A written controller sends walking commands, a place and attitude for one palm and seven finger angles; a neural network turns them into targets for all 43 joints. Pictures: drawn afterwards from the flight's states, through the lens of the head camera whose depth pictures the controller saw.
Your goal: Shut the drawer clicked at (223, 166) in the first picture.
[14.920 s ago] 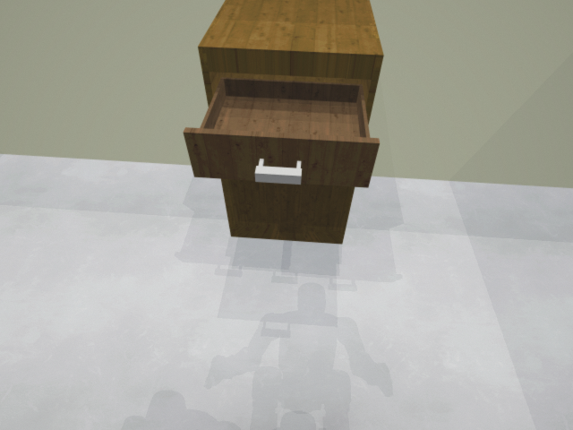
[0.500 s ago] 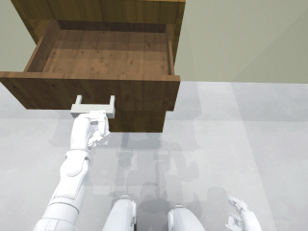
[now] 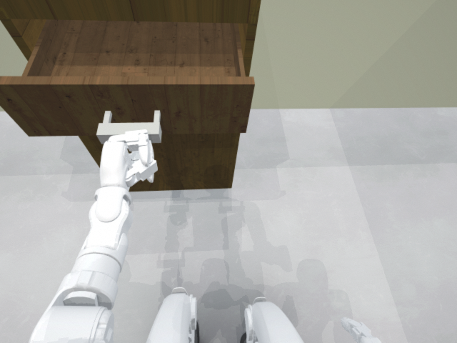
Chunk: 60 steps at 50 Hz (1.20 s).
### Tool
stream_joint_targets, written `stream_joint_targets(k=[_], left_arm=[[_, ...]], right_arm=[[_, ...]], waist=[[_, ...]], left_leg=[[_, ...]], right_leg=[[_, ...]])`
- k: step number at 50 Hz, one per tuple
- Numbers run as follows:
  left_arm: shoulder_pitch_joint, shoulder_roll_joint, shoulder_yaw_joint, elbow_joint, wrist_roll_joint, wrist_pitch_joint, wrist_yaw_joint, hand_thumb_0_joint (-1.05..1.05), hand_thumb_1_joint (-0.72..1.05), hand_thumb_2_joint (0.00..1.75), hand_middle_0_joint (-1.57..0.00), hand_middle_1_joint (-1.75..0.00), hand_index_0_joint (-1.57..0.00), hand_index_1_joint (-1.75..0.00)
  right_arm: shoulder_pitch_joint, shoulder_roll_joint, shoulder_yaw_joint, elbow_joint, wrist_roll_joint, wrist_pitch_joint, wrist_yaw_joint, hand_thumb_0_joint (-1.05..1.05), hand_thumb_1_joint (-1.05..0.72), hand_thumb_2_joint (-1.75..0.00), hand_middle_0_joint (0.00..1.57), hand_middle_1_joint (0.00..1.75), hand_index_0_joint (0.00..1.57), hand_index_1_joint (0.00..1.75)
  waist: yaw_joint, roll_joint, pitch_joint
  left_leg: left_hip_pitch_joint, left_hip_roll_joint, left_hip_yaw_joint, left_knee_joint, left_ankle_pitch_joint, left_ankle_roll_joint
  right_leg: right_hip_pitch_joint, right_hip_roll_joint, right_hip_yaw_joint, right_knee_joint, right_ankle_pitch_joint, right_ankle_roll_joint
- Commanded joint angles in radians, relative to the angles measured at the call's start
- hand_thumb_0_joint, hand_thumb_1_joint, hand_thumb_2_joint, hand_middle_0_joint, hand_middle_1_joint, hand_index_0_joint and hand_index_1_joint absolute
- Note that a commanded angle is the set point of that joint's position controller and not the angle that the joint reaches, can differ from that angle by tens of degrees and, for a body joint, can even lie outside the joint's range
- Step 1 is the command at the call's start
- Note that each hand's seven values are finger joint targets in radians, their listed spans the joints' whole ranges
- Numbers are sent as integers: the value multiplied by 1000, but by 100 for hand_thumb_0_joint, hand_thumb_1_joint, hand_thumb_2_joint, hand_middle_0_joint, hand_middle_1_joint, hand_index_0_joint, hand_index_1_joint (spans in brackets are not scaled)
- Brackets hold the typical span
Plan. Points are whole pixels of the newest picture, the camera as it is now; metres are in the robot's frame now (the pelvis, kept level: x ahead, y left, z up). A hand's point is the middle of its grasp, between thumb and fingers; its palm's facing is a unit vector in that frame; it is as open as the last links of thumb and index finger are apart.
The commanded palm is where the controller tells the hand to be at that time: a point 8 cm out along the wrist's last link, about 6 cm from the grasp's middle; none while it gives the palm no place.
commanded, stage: push the drawer shut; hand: left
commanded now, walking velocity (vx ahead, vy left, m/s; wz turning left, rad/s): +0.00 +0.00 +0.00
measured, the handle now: (131, 124) +0.50 +0.17 +0.04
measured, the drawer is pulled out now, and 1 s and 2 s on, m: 0.17 0.06 0.00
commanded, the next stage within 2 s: pull the fist back off the drawer in 1.74 s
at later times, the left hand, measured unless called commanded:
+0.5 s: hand (153, 134) +0.48 +0.13 +0.03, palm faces +0.04 -1.00 -0.04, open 3.4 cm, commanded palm +0.47 +0.18 +0.04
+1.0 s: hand (154, 110) +0.54 +0.14 +0.03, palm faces +0.03 -1.00 -0.04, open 3.5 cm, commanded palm +0.54 +0.17 +0.04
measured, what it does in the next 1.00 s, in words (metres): stands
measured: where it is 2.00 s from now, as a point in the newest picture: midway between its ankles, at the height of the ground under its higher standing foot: outside the picture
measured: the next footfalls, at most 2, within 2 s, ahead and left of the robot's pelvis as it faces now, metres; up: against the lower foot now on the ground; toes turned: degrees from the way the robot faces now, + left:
none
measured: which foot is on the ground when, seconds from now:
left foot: down 0.00-1.00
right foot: down 0.00-1.00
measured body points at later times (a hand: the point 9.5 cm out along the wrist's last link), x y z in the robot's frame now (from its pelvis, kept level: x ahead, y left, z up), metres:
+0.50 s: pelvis +0.00 +0.00 -0.01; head +0.13 +0.02 +0.42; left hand +0.47 +0.19 +0.04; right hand +0.04 -0.26 -0.13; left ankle +0.07 +0.10 -0.63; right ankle +0.01 -0.11 -0.63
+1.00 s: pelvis +0.00 +0.00 -0.02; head +0.15 +0.03 +0.40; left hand +0.53 +0.19 +0.04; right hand -0.01 -0.26 -0.13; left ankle +0.07 +0.10 -0.63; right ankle +0.01 -0.11 -0.63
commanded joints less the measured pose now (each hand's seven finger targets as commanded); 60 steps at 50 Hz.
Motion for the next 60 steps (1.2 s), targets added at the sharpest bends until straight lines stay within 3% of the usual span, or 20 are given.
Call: stream_joint_targets(k=[1, 5, 7, 11, 14, 18, 21, 24, 28, 32, 34, 37, 40, 42, 43, 49, 54, 55, 58, 60], left_arm=[[-520, 177, 81, -208, -10, -90, 16, 0, 90, 90, -140, -160, -140, -160], [-541, 221, 125, -150, -15, -87, 2, 0, 90, 90, -140, -160, -140, -160], [-568, 187, 96, -138, -12, -89, -6, 0, 90, 90, -140, -160, -140, -160], [-636, 194, 106, -114, -9, -97, -6, 0, 90, 90, -140, -160, -140, -160], [-650, 251, 156, -53, -3, -101, -2, 0, 90, 90, -140, -160, -140, -160], [-724, 297, 186, -15, 12, -118, -7, 0, 90, 90, -140, -160, -140, -160], [-774, 276, 160, -4, 19, -128, -17, 0, 90, 90, -140, -160, -140, -160], [-789, 323, 194, 30, 21, -126, -23, 0, 90, 90, -140, -160, -140, -160], [-861, 329, 189, 77, 29, -116, -25, 0, 90, 90, -140, -160, -140, -160], [-893, 370, 218, 86, 36, -121, -23, 0, 90, 90, -140, -160, -140, -160], [-926, 357, 206, 94, 33, -121, -25, 0, 90, 90, -140, -160, -140, -160], [-954, 429, 248, 118, 41, -114, -25, 0, 90, 90, -140, -160, -140, -160], [-989, 413, 229, 132, 52, -115, -33, 0, 90, 90, -140, -160, -140, -160], [-999, 449, 255, 155, 48, -104, -33, 0, 90, 90, -140, -160, -140, -160], [-1003, 495, 284, 154, 56, -103, -31, 0, 90, 90, -140, -160, -140, -160], [-1086, 464, 243, 199, 69, -78, -40, 0, 90, 90, -140, -160, -140, -160], [-1148, 486, 252, 212, 84, -64, -33, 0, 90, 90, -140, -160, -140, -160], [-1146, 522, 280, 233, 90, -57, -28, 0, 90, 90, -140, -160, -140, -160], [-1202, 490, 235, 245, 107, -41, -23, 0, 90, 90, -140, -160, -140, -160], [-1233, 537, 265, 239, 113, -38, -20, 0, 90, 90, -140, -160, -140, -160]], right_arm=[[70, -160, -63, -84, 0, -23, -11, 0, -90, -90, 20, 30, 20, 30], [93, -164, -64, -77, -5, -17, -8, 0, -90, -90, 20, 30, 20, 30], [96, -159, -63, -80, -4, -13, -4, 0, -90, -90, 20, 30, 20, 30], [119, -166, -68, -67, -10, -6, 1, 0, -90, -90, 20, 30, 20, 30], [135, -172, -66, -64, -13, 1, 1, 0, -90, -90, 20, 30, 20, 30], [147, -169, -64, -54, -17, 8, 0, 0, -90, -90, 20, 30, 20, 30], [155, -166, -63, -51, -19, 14, 4, 0, -90, -90, 20, 30, 20, 30], [172, -176, -63, -48, -23, 21, 5, 0, -90, -90, 20, 30, 20, 30], [183, -177, -61, -38, -23, 27, 7, 0, -90, -90, 20, 30, 20, 30], [198, -182, -60, -36, -28, 30, 9, 0, -90, -90, 20, 30, 20, 30], [207, -179, -58, -33, -31, 29, 12, 0, -90, -90, 20, 30, 20, 30], [213, -186, -54, -31, -31, 34, 11, 0, -90, -90, 20, 30, 20, 30], [224, -184, -54, -30, -32, 33, 15, 0, -90, -90, 20, 30, 20, 30], [233, -191, -51, -25, -33, 36, 14, 0, -90, -90, 20, 30, 20, 30], [238, -194, -50, -28, -34, 38, 13, 0, -90, -90, 20, 30, 20, 30], [265, -199, -45, -20, -37, 44, 19, 0, -90, -90, 20, 30, 20, 30], [288, -206, -43, -14, -47, 46, 22, 0, -90, -90, 20, 30, 20, 30], [295, -212, -44, -9, -48, 50, 22, 0, -90, -90, 20, 30, 20, 30], [302, -208, -40, -7, -50, 53, 24, 0, -90, -90, 20, 30, 20, 30], [315, -215, -38, -4, -54, 53, 25, 0, -90, -90, 20, 30, 20, 30]], waist=[[-37, 57, -437], [-40, 41, -450], [-42, 70, -448], [-56, 84, -469], [-60, 27, -445], [-67, 33, -456], [-74, 102, -485], [-76, 102, -498], [-99, 83, -473], [-95, 105, -520], [-111, 101, -516], [-115, 95, -509], [-121, 140, -525], [-133, 111, -508], [-122, 116, -521], [-158, 169, -511], [-172, 205, -540], [-172, 181, -542], [-198, 201, -527], [-198, 223, -547]], left_leg=[[443, 6, -54, -145, 152, -5], [428, 8, -51, -132, 181, -2], [443, 7, -54, -138, 185, -6], [476, 12, -62, -129, 214, -6], [413, 9, -58, -121, 187, 1], [369, 6, -42, -101, 173, 6], [414, 6, -46, -97, 199, 4], [428, 11, -58, -96, 216, 3], [385, 11, -56, -89, 168, 9], [404, 14, -62, -79, 201, 8], [393, 12, -61, -74, 206, 12], [340, 14, -50, -60, 184, 16], [370, 15, -59, -59, 191, 14], [341, 19, -58, -50, 189, 18], [332, 19, -57, -50, 195, 17], [381, 25, -83, -45, 211, 15], [406, 30, -101, -34, 240, 13], [396, 34, -104, -29, 235, 13], [381, 34, -107, -22, 215, 16], [398, 37, -114, -18, 232, 15]], right_leg=[[28, -6, 24, -199, 187, -6], [43, 0, 29, -195, 216, -5], [31, 0, 25, -195, 214, -8], [-3, 2, 18, -185, 228, -8], [23, 6, 24, -186, 219, -5], [38, 4, 39, -186, 217, -1], [6, 5, 37, -178, 229, -4], [-8, 10, 30, -169, 232, -8], [-16, 11, 35, -181, 194, -4], [-23, 13, 33, -169, 212, -7], [-21, 15, 33, -167, 220, -6], [-2, 17, 48, -174, 209, -3], [-38, 19, 39, -166, 201, -7], [-31, 22, 42, -169, 204, -4], [-16, 22, 43, -164, 207, -6], [-110, 27, 20, -147, 197, -11], [-154, 28, 9, -131, 203, -13], [-155, 29, 7, -130, 198, -11], [-185, 28, 7, -130, 185, -10], [-198, 29, 3, -122, 190, -11]])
